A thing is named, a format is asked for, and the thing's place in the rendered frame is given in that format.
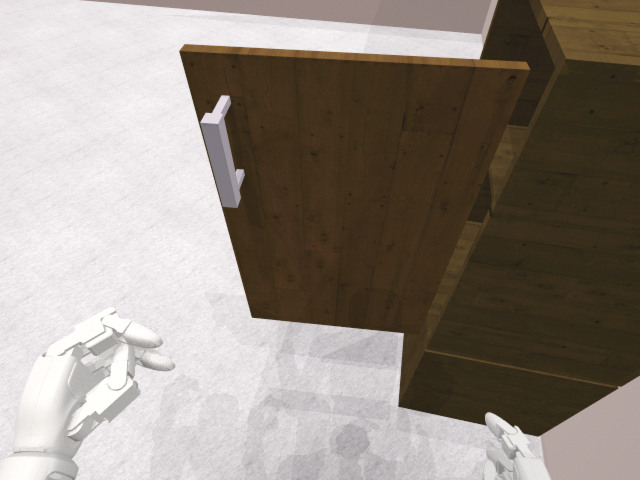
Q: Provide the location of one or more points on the handle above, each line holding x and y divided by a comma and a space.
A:
215, 134

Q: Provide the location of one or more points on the cupboard door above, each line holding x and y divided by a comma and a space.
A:
361, 171

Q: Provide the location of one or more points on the right robot hand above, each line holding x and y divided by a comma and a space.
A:
517, 448

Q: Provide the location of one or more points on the left robot forearm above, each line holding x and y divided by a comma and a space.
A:
37, 466

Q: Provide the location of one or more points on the left robot hand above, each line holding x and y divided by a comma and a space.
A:
49, 417

